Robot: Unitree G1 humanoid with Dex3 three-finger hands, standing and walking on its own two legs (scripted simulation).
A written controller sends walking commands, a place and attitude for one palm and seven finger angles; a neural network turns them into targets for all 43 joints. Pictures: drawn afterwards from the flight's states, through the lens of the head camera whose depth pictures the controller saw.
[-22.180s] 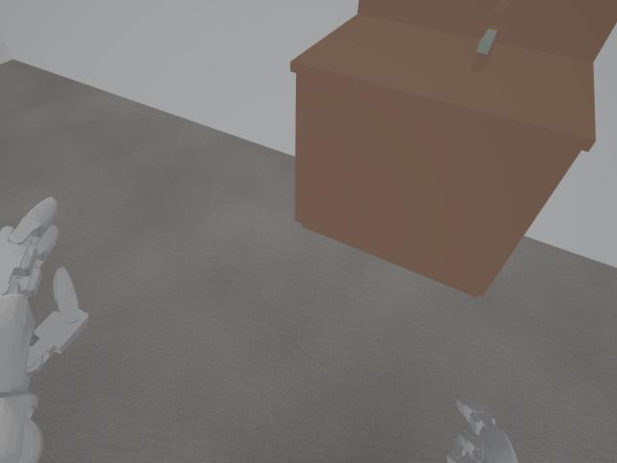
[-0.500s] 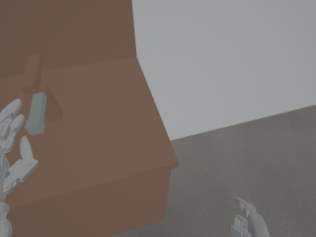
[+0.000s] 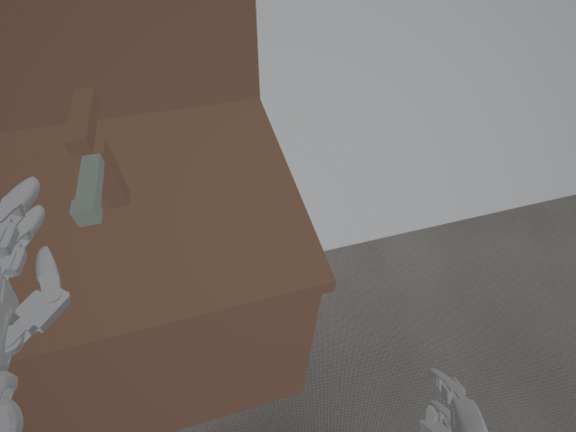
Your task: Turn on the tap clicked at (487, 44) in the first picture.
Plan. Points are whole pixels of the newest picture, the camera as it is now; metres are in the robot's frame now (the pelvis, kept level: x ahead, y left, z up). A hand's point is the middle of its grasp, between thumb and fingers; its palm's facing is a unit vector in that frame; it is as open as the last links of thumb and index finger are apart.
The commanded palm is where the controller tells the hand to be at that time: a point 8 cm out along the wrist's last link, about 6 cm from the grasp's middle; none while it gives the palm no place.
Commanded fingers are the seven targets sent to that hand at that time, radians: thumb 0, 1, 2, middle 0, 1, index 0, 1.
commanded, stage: shuffle to correct the standing spot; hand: left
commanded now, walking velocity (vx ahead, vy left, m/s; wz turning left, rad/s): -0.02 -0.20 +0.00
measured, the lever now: (86, 211) +0.35 +0.29 +0.13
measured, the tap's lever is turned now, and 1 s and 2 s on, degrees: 0 0 0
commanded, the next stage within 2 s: come to a stop and stand still in 0.02 s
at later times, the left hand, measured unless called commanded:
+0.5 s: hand (73, 264) +0.25 +0.25 +0.15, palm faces +0.24 -0.88 -0.40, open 7.4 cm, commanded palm +0.20 +0.30 +0.18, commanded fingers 0.00 0.90 0.90 -0.20 -0.30 -0.20 -0.30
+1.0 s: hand (6, 242) +0.27 +0.32 +0.17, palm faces +0.36 -0.87 -0.33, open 7.4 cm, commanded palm +0.21 +0.35 +0.18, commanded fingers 0.00 0.90 0.90 -0.20 -0.30 -0.20 -0.30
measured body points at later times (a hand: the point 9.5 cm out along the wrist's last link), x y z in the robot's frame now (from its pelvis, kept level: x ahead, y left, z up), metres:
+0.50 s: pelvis +0.02 +0.03 +0.01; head +0.05 +0.04 +0.45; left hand +0.23 +0.30 +0.18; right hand +0.17 -0.23 -0.07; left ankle +0.04 +0.14 -0.73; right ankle +0.02 -0.07 -0.73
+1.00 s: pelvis +0.04 +0.08 +0.01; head +0.06 +0.11 +0.45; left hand +0.24 +0.37 +0.19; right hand +0.22 -0.13 -0.05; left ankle +0.04 +0.14 -0.73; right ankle +0.02 -0.07 -0.73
